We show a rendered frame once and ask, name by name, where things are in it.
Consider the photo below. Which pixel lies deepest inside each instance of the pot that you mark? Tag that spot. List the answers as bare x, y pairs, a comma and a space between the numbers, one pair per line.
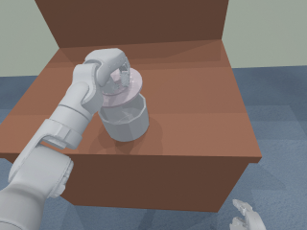
127, 122

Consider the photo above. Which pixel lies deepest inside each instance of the lid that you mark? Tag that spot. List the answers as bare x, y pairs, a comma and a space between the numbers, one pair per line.
124, 95

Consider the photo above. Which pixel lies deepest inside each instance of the table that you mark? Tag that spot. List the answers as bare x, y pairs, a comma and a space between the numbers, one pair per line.
199, 140

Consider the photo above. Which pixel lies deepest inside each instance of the robot left forearm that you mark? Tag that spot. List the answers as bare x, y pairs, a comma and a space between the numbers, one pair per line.
65, 127

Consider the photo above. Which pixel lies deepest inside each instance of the right robot hand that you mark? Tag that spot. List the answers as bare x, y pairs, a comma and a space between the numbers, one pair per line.
252, 220

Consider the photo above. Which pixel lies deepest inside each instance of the knob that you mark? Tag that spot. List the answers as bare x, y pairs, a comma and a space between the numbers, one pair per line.
116, 77

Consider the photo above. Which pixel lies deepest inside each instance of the left robot hand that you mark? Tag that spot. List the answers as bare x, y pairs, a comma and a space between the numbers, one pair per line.
115, 59

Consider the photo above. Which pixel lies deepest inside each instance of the left robot upper arm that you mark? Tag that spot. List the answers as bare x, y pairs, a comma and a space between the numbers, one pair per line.
43, 174

